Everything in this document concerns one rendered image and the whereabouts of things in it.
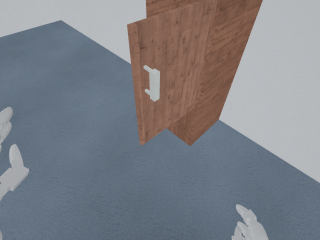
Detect robot right hand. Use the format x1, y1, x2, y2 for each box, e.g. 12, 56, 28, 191
231, 204, 269, 240

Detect cupboard door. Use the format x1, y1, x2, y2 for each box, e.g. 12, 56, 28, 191
127, 0, 218, 145

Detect handle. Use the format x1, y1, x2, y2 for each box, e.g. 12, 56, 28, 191
143, 65, 160, 102

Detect robot left hand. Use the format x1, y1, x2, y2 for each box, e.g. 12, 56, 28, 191
0, 106, 29, 201

